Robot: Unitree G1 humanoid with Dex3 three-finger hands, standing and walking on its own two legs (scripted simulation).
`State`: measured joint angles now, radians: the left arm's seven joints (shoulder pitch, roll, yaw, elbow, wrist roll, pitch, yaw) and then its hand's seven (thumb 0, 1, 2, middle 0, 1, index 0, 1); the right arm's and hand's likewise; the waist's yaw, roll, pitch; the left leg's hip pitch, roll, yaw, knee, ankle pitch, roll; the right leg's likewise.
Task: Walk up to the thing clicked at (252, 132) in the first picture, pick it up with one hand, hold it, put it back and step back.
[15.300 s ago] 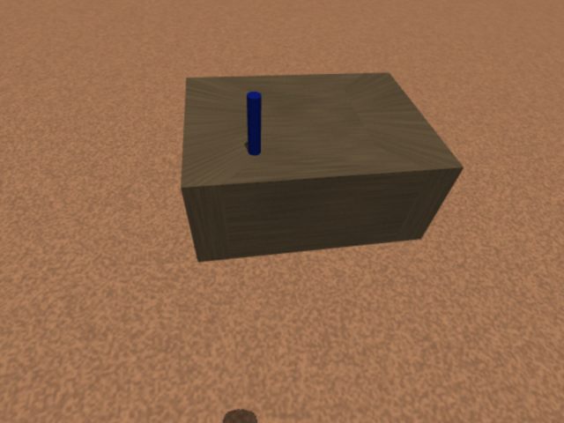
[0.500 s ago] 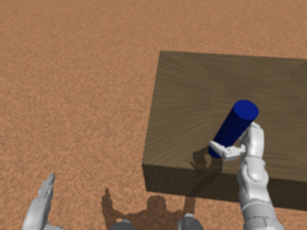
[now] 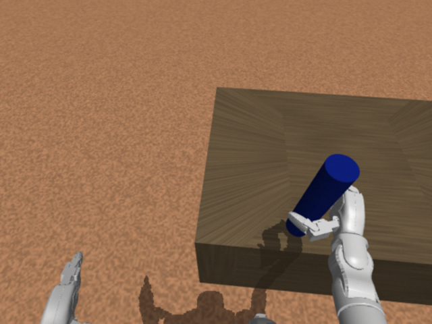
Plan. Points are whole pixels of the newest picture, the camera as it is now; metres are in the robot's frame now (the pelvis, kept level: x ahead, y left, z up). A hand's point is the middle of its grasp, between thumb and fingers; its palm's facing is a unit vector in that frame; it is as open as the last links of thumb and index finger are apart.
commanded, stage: lift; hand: right
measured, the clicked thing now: (314, 202) +0.33 -0.17 +0.07
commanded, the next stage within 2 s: hold in 0.06 s
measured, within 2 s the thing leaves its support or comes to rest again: neither
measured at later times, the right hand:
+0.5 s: hand (320, 202) +0.34 -0.18 +0.06, palm faces +0.18 +0.98 -0.03, open 8.7 cm
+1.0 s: hand (316, 203) +0.34 -0.17 +0.06, palm faces +0.18 +0.98 -0.01, open 8.7 cm
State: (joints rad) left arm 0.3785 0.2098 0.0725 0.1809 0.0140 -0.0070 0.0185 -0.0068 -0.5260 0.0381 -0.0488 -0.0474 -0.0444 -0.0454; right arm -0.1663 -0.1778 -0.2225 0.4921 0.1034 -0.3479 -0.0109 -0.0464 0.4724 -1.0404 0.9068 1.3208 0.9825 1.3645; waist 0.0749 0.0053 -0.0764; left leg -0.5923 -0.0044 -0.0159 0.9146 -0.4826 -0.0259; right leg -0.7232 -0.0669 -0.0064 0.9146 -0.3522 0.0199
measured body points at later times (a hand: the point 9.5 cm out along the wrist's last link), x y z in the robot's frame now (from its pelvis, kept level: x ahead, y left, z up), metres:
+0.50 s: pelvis +0.00 +0.00 +0.01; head +0.05 -0.01 +0.46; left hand +0.16 +0.26 -0.03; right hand +0.33 -0.23 +0.06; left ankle -0.01 +0.14 -0.69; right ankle +0.06 -0.13 -0.69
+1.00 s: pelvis +0.01 +0.00 +0.02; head +0.05 -0.01 +0.47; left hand +0.16 +0.27 -0.03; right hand +0.32 -0.22 +0.06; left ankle -0.01 +0.14 -0.69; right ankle +0.06 -0.13 -0.69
